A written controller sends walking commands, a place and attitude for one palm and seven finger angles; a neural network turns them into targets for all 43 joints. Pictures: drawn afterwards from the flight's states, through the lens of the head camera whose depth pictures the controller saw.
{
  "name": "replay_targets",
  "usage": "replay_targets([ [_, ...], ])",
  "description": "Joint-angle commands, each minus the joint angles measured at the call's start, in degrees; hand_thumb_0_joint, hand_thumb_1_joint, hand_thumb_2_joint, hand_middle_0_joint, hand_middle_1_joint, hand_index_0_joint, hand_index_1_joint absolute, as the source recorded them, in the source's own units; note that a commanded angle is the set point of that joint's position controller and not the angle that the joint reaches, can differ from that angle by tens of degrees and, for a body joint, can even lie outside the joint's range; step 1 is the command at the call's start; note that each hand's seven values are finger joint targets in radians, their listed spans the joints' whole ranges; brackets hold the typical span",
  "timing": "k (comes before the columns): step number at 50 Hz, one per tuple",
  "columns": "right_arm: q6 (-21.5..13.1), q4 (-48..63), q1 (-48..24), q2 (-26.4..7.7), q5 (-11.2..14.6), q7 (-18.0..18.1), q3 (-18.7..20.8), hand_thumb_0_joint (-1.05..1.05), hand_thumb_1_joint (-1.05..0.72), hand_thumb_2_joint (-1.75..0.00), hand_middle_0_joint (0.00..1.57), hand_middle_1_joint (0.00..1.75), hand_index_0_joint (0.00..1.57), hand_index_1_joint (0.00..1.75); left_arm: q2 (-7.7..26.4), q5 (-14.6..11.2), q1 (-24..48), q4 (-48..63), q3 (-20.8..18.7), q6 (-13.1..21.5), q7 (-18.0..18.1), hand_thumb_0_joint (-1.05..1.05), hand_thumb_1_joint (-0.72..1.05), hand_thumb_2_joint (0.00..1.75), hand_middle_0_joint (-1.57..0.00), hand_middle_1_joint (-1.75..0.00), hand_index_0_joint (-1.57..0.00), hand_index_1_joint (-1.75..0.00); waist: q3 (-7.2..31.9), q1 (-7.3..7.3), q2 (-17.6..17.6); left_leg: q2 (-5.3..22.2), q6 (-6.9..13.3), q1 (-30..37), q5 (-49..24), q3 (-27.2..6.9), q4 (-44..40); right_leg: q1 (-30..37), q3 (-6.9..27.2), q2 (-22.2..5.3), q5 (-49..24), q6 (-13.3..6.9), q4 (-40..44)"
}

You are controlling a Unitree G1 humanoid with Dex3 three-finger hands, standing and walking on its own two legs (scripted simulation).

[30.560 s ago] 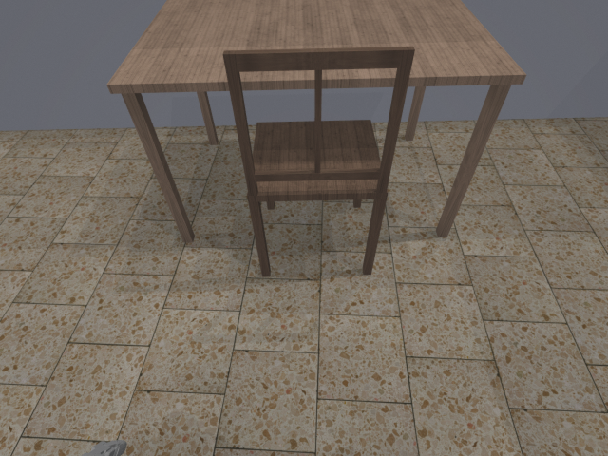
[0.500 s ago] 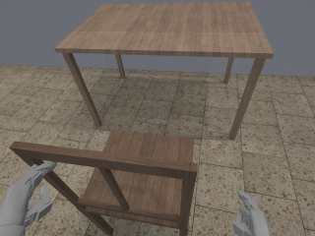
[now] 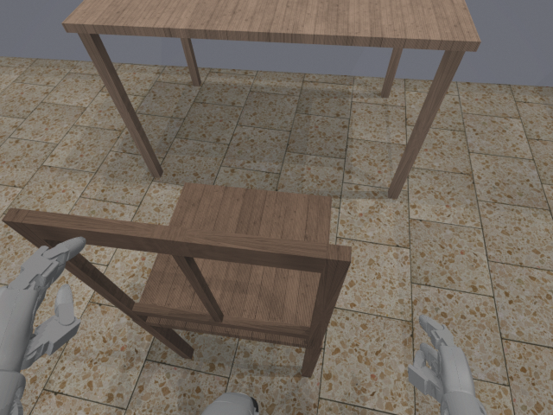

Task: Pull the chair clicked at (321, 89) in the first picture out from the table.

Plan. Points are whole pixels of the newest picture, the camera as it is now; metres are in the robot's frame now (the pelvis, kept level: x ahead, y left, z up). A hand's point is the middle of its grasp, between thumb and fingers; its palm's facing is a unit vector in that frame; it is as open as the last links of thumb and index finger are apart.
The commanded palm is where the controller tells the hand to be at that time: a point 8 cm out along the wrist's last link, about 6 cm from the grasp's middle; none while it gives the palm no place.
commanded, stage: step back with the hand held close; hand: left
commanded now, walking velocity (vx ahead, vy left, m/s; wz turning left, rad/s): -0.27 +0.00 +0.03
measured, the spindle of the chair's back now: (203, 291) +0.29 +0.18 -0.08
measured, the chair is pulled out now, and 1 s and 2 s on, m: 0.58 0.58 0.58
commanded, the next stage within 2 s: stop stepping back and stand still in 0.60 s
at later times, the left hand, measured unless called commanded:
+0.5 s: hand out of the picture +0.11 +0.31 +0.16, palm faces +0.42 -0.76 -0.50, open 7.4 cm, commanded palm +0.05 +0.35 +0.18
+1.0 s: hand out of the picture +0.03 +0.32 +0.16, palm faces +0.42 -0.79 -0.45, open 7.4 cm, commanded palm -0.02 +0.35 +0.18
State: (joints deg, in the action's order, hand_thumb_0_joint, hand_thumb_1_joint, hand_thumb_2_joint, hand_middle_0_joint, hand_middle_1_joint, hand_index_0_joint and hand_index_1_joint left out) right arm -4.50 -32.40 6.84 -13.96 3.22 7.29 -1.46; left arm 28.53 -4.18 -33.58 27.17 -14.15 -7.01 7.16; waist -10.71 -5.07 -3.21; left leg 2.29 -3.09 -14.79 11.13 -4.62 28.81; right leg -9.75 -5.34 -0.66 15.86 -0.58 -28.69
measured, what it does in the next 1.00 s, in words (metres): walks backwards: right foot, then left foot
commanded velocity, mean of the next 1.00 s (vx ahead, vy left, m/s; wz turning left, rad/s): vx -0.17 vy -0.01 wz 0.01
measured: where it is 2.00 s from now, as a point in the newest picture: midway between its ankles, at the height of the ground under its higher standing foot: outside the picture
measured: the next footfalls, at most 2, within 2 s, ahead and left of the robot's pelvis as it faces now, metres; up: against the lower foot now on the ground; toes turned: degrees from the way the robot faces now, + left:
right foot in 0.50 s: -0.09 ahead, -0.10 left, +0.00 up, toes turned -1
left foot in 0.82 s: -0.06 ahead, +0.16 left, +0.00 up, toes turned -1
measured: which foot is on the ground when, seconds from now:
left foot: down 0.00-0.68, up 0.70-0.80, down 0.82-1.00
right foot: down 0.00-0.32, up 0.34-0.48, down 0.50-1.00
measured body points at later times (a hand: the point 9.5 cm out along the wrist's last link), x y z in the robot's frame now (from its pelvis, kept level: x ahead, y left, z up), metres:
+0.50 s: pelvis -0.08 +0.04 -0.01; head -0.07 +0.07 +0.44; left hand +0.08 +0.35 +0.19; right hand +0.08 -0.18 -0.09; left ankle +0.03 +0.15 -0.74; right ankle -0.13 -0.10 -0.73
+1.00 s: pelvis -0.16 +0.05 +0.00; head -0.16 +0.07 +0.45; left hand +0.01 +0.36 +0.19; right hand +0.00 -0.18 -0.07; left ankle -0.10 +0.16 -0.74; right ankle -0.14 -0.10 -0.73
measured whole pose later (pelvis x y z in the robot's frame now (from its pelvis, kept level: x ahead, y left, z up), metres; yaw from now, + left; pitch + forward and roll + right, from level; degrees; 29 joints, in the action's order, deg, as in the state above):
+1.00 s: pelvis -0.16 +0.05 +0.00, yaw +1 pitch -1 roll -2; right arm -9.5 -35.7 13.3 -10.2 0.7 6.0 -1.3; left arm 24.2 -1.6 -32.0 29.8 -23.8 9.5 8.8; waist -0.5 0.2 1.6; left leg -0.3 0.5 -18.5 10.1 -3.4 29.4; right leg -13.6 -1.5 -1.6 12.7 1.6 -26.3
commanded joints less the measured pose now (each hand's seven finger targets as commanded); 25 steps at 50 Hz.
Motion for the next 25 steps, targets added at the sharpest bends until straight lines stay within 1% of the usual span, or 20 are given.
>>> replay_targets([
  [1, -2.21, 7.78, -2.52, -5.06, -0.50, 0.83, 2.54, 0.00, -0.90, -0.90, 0.20, 0.30, 0.20, 0.30, 13.96, 0.22, 6.60, 25.66, -18.12, 13.69, 4.36, 0.00, 0.90, 0.90, -0.20, -0.30, -0.20, -0.30, 23.79, 2.18, -3.17, 4.59, 4.29, 6.30, -18.66, -2.16, -0.64, 4.19, 5.00, -6.75, -19.60, -0.17, 2.36],
  [2, -2.35, 6.97, -3.11, -5.16, -0.43, 0.81, 2.96, 0.00, -0.90, -0.90, 0.20, 0.30, 0.20, 0.30, 12.88, 0.16, 3.55, 22.52, -18.92, 14.21, 4.23, 0.00, 0.90, 0.90, -0.20, -0.30, -0.20, -0.30, 23.32, 2.47, -4.67, 4.32, 4.58, 6.74, -16.15, -2.13, -1.66, 2.20, 5.58, -6.24, -16.70, -0.28, 2.79],
  [3, -1.90, 6.48, -2.09, -4.86, -0.89, 0.64, 2.77, 0.00, -0.90, -0.90, 0.20, 0.30, 0.20, 0.30, 11.05, 0.27, 1.58, 18.93, -19.26, 14.72, 4.18, 0.00, 0.90, 0.90, -0.20, -0.30, -0.20, -0.30, 21.80, 2.68, -4.13, 4.52, 4.53, 5.13, -12.32, -2.52, -1.93, 0.92, 4.71, -6.26, -12.63, -0.29, 3.34],
  [5, -1.30, 5.43, -2.59, -4.91, -1.04, 0.41, 3.60, 0.00, -0.90, -0.90, 0.20, 0.30, 0.20, 0.30, 8.32, 0.54, 0.29, 11.67, -18.76, 14.94, 3.80, 0.00, 0.90, 0.90, -0.20, -0.30, -0.20, -0.30, 17.86, 3.44, 1.52, 3.47, 3.86, 1.60, -1.63, -2.20, -0.68, -3.52, 5.59, -7.17, -5.58, -1.04, 6.27],
  [6, -0.96, 5.09, -2.56, -4.91, -0.94, 0.22, 3.87, 0.00, -0.90, -0.90, 0.20, 0.30, 0.20, 0.30, 7.24, 0.60, 0.36, 8.63, -18.07, 14.97, 3.61, 0.00, 0.90, 0.90, -0.20, -0.30, -0.20, -0.30, 16.28, 3.95, 5.30, 1.81, 3.33, 1.71, 4.09, -0.67, 3.09, -7.70, 7.17, -9.14, -1.88, -2.25, 8.97],
  [7, -0.88, 3.98, -2.59, -4.80, -0.73, -0.05, 4.49, 0.00, -0.90, -0.90, 0.20, 0.30, 0.20, 0.30, 4.79, 0.52, -2.27, 3.14, -17.07, 14.54, 3.40, 0.00, 0.90, 0.90, -0.20, -0.30, -0.20, -0.30, 15.22, 4.56, 6.28, 0.05, 2.92, 3.31, 7.29, 0.78, 7.08, -12.66, 8.95, -10.82, 1.96, -4.07, 11.41],
  [9, -0.29, 3.83, -2.74, -5.05, -0.72, -0.54, 4.36, 0.00, -0.90, -0.90, 0.20, 0.30, 0.20, 0.30, 5.11, 0.84, 2.68, 4.27, -15.13, 14.75, 3.24, 0.00, 0.90, 0.90, -0.20, -0.30, -0.20, -0.30, 11.81, 4.94, 11.10, -0.66, 2.70, 3.35, 9.47, 1.45, 16.39, -21.93, 9.20, -14.89, 8.84, -6.32, 13.47],
  [11, -0.17, 4.19, -3.73, -4.59, -1.12, -0.58, 3.60, 0.00, -0.90, -0.90, 0.20, 0.30, 0.20, 0.30, 4.79, 1.26, 4.84, 4.22, -14.60, 14.34, 3.27, 0.00, 0.90, 0.90, -0.20, -0.30, -0.20, -0.30, 10.32, 5.09, 14.32, 0.64, 3.31, 0.71, 9.45, 0.38, 13.42, -22.44, 6.39, -14.38, 9.37, -5.76, 10.83],
  [12, -0.26, 4.50, -4.88, -4.98, -1.00, -0.38, 3.50, 0.00, -0.90, -0.90, 0.20, 0.30, 0.20, 0.30, 5.11, 1.27, 5.22, 4.36, -14.63, 14.39, 3.22, 0.00, 0.90, 0.90, -0.20, -0.30, -0.20, -0.30, 8.65, 5.13, 11.11, 1.77, 4.00, -0.27, 10.18, -1.13, 7.79, -22.56, 5.97, -12.28, 10.43, -5.04, 8.47],
  [13, -0.40, 6.14, -4.34, -5.06, -1.17, -0.18, 2.74, 0.00, -0.90, -0.90, 0.20, 0.30, 0.20, 0.30, 4.24, 1.57, 4.72, 7.13, -13.80, 15.11, 2.96, 0.00, 0.90, 0.90, -0.20, -0.30, -0.20, -0.30, 8.41, 4.69, 6.69, 3.98, 5.12, -3.67, 11.16, -4.27, -0.16, -19.22, 4.49, -9.34, 10.41, -3.22, 4.76],
  [14, -0.86, 7.34, -4.57, -5.59, -1.37, 0.09, 2.49, 0.00, -0.90, -0.90, 0.20, 0.30, 0.20, 0.30, 6.31, 1.90, 5.06, 10.59, -15.20, 15.95, 3.05, 0.00, 0.90, 0.90, -0.20, -0.30, -0.20, -0.30, 9.04, 4.21, -0.03, 6.87, 6.30, -9.26, 15.63, -8.83, -9.84, -13.90, 3.30, -5.13, 11.95, -0.64, 0.32],
  [15, -1.60, 8.06, -4.04, -6.36, -1.55, 0.18, 2.12, 0.00, -0.90, -0.90, 0.20, 0.30, 0.20, 0.30, 7.06, 2.39, 5.82, 14.21, -15.78, 17.16, 3.07, 0.00, 0.90, 0.90, -0.20, -0.30, -0.20, -0.30, 10.28, 4.39, -8.50, 10.60, 7.98, -17.86, 28.24, -14.71, -19.93, -4.52, 2.92, -1.59, 11.71, 0.83, -9.56],
  [16, -2.57, 8.40, -4.56, -6.35, -2.35, 0.31, 2.16, 0.00, -0.90, -0.90, 0.20, 0.30, 0.20, 0.30, 7.55, 3.75, 8.50, 16.92, -16.67, 18.41, 3.28, 0.00, 0.90, 0.90, -0.20, -0.30, -0.20, -0.30, 9.06, 4.26, -15.22, 13.40, 10.78, -27.35, 37.12, -19.74, -25.17, 2.64, 3.89, 0.36, 7.31, 1.35, -17.79],
  [17, -2.99, 7.54, -4.80, -5.40, -2.35, 0.45, 2.16, 0.00, -0.90, -0.90, 0.20, 0.30, 0.20, 0.30, 10.30, 4.27, 10.81, 18.71, -18.24, 19.44, 3.61, 0.00, 0.90, 0.90, -0.20, -0.30, -0.20, -0.30, 8.68, 4.17, -16.13, 13.09, 11.69, -26.75, 32.42, -18.76, -23.75, 3.35, 5.23, -0.75, 4.82, 1.12, -18.82],
  [18, -3.71, 7.28, -3.46, -4.85, -2.60, 0.10, 2.19, 0.00, -0.90, -0.90, 0.20, 0.30, 0.20, 0.30, 8.76, 4.28, 9.61, 19.71, -17.35, 20.14, 3.37, 0.00, 0.90, 0.90, -0.20, -0.30, -0.20, -0.30, 10.87, 3.47, -12.94, 11.39, 11.19, -23.05, 25.86, -16.01, -19.68, 2.68, 5.47, -1.05, 4.28, 0.85, -16.21],
  [19, -4.71, 6.90, -2.80, -5.31, -2.67, -0.28, 2.55, 0.00, -0.90, -0.90, 0.20, 0.30, 0.20, 0.30, 8.63, 4.22, 7.86, 20.74, -17.58, 20.87, 3.09, 0.00, 0.90, 0.90, -0.20, -0.30, -0.20, -0.30, 12.67, 3.08, -11.22, 10.26, 10.79, -20.25, 23.18, -13.89, -17.00, 2.68, 4.90, -0.65, 4.57, 0.88, -13.07],
  [21, -6.36, 6.13, -0.74, -5.73, -2.94, -0.73, 2.80, 0.00, -0.90, -0.90, 0.20, 0.30, 0.20, 0.30, 8.31, 3.57, 3.74, 20.84, -18.52, 22.07, 2.64, 0.00, 0.90, 0.90, -0.20, -0.30, -0.20, -0.30, 15.16, 3.07, -12.64, 8.67, 9.92, -14.78, 20.96, -12.01, -14.65, 2.24, 3.74, 0.03, 4.41, 0.52, -6.53],
  [22, -6.91, 5.45, -0.25, -5.99, -2.91, -0.76, 2.83, 0.00, -0.90, -0.90, 0.20, 0.30, 0.20, 0.30, 8.97, 3.43, 1.72, 19.43, -19.38, 22.25, 2.49, 0.00, 0.90, 0.90, -0.20, -0.30, -0.20, -0.30, 15.14, 3.25, -14.73, 8.36, 9.67, -13.88, 20.55, -11.28, -14.67, 2.56, 3.46, 0.33, 4.00, 0.47, -4.63],
  [23, -7.23, 4.95, 0.40, -5.45, -3.19, -0.80, 2.45, 0.00, -0.90, -0.90, 0.20, 0.30, 0.20, 0.30, 7.58, 2.91, 2.34, 19.19, -18.57, 22.65, 2.26, 0.00, 0.90, 0.90, -0.20, -0.30, -0.20, -0.30, 15.30, 3.50, -14.52, 7.86, 9.18, -11.67, 17.76, -11.19, -13.55, 1.72, 3.68, 0.12, 3.67, 0.12, -1.25],
  [25, -7.68, 3.53, 0.75, -5.56, -3.36, -0.63, 2.64, 0.00, -0.90, -0.90, 0.20, 0.30, 0.20, 0.30, 8.13, 2.35, 3.67, 16.96, -19.55, 23.39, 2.07, 0.00, 0.90, 0.90, -0.20, -0.30, -0.20, -0.30, 17.22, 3.64, -10.60, 7.57, 8.02, -4.74, 8.85, -9.60, -9.95, -0.80, 4.38, -0.44, 1.24, -0.18, 4.81],
])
